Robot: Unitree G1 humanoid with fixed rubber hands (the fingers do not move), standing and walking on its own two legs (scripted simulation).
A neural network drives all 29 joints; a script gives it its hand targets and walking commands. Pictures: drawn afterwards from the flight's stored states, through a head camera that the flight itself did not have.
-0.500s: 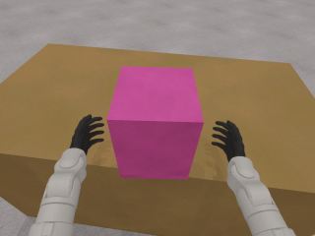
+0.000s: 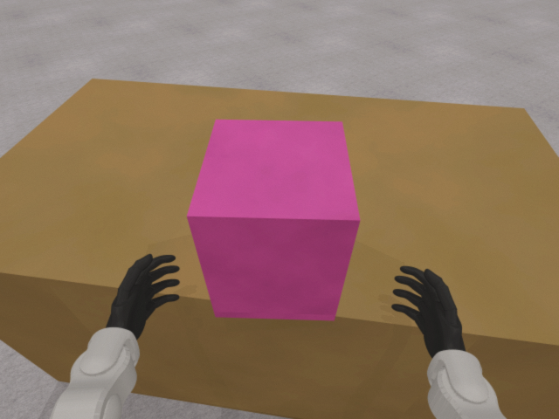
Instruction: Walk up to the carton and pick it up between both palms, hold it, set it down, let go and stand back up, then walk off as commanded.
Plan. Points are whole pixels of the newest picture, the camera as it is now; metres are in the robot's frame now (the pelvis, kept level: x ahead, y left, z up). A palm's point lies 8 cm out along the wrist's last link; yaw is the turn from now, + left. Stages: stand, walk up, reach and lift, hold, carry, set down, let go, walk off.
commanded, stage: set down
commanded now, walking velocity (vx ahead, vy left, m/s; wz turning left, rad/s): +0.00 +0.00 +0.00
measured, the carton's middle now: (276, 222) +0.42 +0.05 +0.06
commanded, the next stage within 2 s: let go in 1.82 s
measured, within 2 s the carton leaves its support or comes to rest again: neither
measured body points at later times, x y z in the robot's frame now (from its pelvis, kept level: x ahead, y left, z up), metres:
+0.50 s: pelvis +0.01 +0.00 +0.00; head +0.01 +0.01 +0.45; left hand +0.20 +0.23 +0.04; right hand +0.19 -0.18 +0.03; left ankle +0.03 +0.12 -0.75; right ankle +0.00 -0.10 -0.75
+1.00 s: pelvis +0.02 +0.00 +0.00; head +0.03 +0.01 +0.45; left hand +0.19 +0.24 -0.01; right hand +0.19 -0.19 -0.01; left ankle +0.03 +0.12 -0.75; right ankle +0.00 -0.10 -0.75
